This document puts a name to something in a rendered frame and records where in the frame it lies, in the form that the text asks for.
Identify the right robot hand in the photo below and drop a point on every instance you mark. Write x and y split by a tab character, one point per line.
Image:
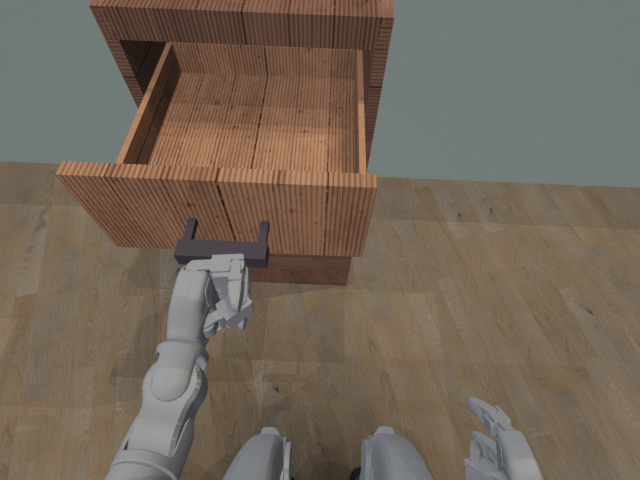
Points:
509	458

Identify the robot left shin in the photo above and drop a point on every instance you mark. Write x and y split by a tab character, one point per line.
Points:
269	430

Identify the drawer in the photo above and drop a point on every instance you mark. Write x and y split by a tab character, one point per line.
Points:
233	135

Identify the handle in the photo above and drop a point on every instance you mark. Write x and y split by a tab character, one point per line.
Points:
256	254

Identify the robot right thigh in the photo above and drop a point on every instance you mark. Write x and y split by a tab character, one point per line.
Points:
392	457

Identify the cabinet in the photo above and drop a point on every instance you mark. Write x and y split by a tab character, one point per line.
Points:
137	31

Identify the robot left forearm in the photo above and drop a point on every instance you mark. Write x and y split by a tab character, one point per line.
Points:
158	441

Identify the left robot hand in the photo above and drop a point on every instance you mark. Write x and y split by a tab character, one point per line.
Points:
195	294

